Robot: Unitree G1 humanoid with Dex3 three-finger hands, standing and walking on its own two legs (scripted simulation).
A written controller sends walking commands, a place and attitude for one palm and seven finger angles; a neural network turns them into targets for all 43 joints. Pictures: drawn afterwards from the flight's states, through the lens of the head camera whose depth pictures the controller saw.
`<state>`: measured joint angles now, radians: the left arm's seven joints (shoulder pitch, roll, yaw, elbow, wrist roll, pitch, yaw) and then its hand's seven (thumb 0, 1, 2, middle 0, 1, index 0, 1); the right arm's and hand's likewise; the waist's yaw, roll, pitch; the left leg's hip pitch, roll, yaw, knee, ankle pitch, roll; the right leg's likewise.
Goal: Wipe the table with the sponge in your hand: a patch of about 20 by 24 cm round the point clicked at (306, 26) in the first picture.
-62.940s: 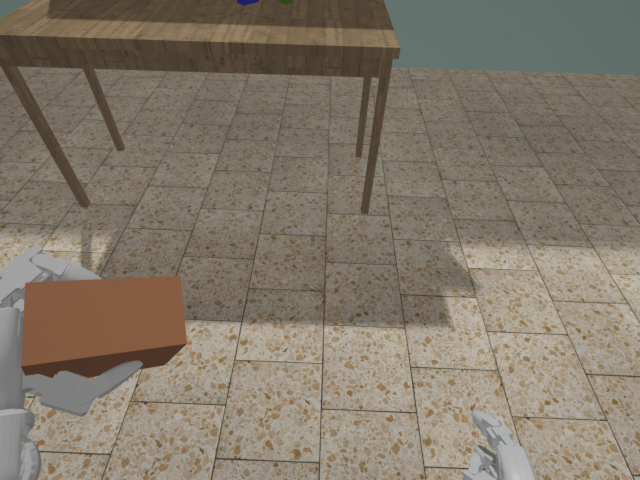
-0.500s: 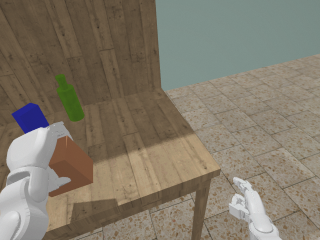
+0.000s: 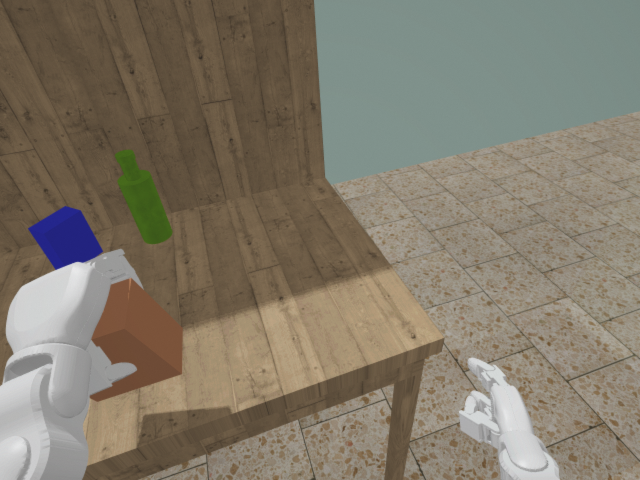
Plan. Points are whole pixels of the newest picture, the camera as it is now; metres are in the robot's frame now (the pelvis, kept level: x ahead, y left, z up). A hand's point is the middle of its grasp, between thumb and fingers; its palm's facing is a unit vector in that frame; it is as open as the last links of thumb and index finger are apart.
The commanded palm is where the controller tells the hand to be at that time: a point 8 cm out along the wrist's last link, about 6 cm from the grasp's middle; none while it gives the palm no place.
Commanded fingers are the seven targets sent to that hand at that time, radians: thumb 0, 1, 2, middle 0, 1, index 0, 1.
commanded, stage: bring the sponge back beside the body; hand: left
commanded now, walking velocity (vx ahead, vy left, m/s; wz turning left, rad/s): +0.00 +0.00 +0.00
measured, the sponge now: (123, 350) +0.20 +0.28 +0.11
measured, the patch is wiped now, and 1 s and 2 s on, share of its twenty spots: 1.00 1.00 1.00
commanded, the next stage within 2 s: step back with the hand held close in 0.12 s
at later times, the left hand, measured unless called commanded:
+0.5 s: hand (121, 314) +0.19 +0.24 +0.19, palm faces +0.36 -0.84 -0.39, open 10.2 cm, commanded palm +0.14 +0.29 +0.21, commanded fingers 0.00 0.10 1.30 -1.20 -1.60 -1.20 -1.60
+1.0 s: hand (47, 345) +0.13 +0.27 +0.21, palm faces +0.48 -0.78 -0.40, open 10.2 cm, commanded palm +0.08 +0.31 +0.21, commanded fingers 0.00 0.10 1.30 -1.20 -1.60 -1.20 -1.60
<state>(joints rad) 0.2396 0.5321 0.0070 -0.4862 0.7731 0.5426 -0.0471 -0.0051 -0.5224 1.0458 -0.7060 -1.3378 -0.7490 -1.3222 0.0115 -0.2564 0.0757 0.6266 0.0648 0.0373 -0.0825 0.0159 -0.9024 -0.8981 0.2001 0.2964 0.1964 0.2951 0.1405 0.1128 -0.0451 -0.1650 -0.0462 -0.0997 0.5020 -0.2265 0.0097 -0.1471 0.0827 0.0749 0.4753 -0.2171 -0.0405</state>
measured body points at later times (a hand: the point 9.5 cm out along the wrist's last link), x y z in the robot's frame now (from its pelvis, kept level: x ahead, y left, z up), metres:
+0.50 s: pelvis -0.01 +0.01 -0.01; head -0.01 +0.03 +0.44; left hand +0.17 +0.29 +0.21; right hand +0.17 -0.22 -0.07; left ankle +0.04 +0.12 -0.74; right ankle +0.03 -0.10 -0.74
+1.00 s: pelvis -0.06 +0.02 -0.02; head -0.06 +0.05 +0.42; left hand +0.10 +0.31 +0.23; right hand +0.13 -0.21 -0.08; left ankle +0.03 +0.12 -0.74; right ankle +0.03 -0.10 -0.74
